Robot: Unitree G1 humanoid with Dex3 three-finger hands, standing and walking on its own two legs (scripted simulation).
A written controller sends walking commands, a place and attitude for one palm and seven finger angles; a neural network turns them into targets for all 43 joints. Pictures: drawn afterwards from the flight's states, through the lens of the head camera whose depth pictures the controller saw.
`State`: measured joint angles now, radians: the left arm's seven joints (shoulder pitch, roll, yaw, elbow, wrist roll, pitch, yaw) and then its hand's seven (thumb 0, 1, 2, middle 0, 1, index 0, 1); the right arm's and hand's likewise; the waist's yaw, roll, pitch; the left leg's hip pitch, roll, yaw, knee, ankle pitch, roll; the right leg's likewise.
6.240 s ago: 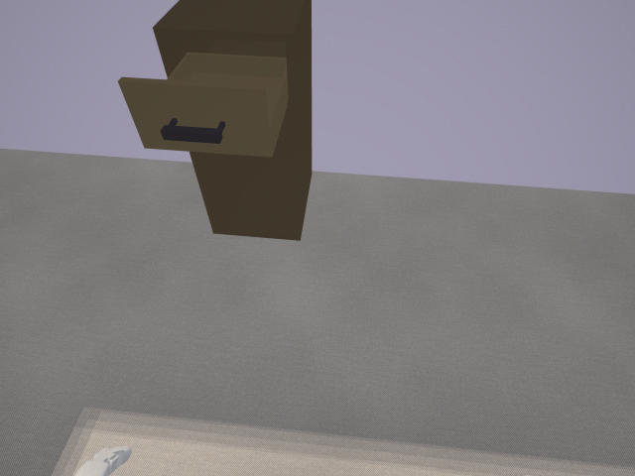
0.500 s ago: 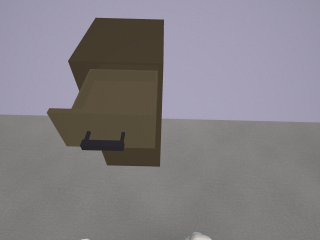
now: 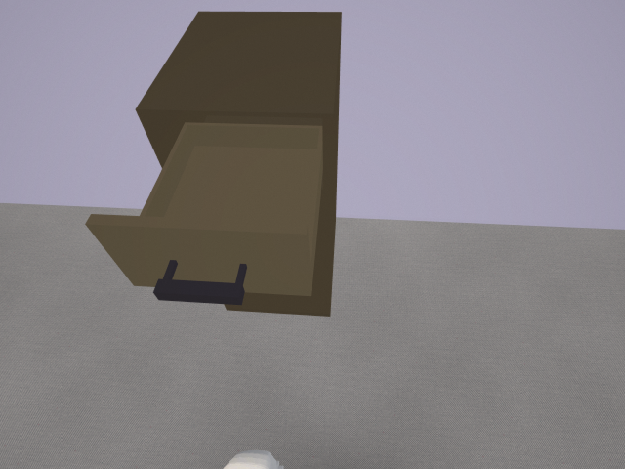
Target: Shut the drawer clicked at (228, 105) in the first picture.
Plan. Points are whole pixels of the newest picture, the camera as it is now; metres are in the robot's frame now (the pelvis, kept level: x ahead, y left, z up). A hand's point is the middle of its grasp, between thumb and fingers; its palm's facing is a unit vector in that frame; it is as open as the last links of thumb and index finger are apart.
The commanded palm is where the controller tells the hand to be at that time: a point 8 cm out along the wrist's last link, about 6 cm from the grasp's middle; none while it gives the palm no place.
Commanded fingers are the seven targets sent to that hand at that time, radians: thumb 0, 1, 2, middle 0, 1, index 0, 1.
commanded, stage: come to a stop and stand still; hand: left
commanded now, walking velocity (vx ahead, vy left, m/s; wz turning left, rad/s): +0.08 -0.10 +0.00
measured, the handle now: (203, 280) +0.38 +0.21 -0.04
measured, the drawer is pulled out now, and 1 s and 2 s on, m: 0.28 0.28 0.28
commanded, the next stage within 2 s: look again from close up in 0.96 s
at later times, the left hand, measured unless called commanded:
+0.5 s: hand out of the picture -0.02 +0.20 -0.17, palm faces +0.00 -0.98 -0.18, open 7.3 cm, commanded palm none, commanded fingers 0.00 0.90 0.90 -0.20 -0.30 -0.20 -0.30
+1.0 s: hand out of the picture -0.04 +0.14 -0.17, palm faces +0.06 -0.98 -0.17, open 7.3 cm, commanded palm none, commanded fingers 0.00 0.90 0.90 -0.20 -0.30 -0.20 -0.30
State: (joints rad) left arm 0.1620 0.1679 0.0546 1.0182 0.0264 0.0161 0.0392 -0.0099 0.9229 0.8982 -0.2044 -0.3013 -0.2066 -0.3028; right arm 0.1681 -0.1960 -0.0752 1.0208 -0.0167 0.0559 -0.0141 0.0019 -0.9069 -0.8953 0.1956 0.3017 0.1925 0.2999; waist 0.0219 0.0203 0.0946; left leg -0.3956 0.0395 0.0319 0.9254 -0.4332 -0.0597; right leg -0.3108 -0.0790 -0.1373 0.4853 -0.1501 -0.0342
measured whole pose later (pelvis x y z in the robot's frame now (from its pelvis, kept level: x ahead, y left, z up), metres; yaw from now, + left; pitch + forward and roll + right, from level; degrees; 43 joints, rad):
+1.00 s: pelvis -0.03 -0.03 +0.01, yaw +0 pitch -2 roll +0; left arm 0.29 0.13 0.00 1.15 0.00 0.00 0.03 0.00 0.93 0.90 -0.20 -0.30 -0.20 -0.30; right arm 0.28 -0.12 -0.02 1.17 -0.02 0.01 -0.04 0.01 -0.91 -0.90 0.20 0.30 0.19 0.30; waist 0.00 0.01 0.04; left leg -0.16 0.09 0.06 0.41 -0.20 -0.06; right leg -0.11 0.02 -0.10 0.40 -0.25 -0.05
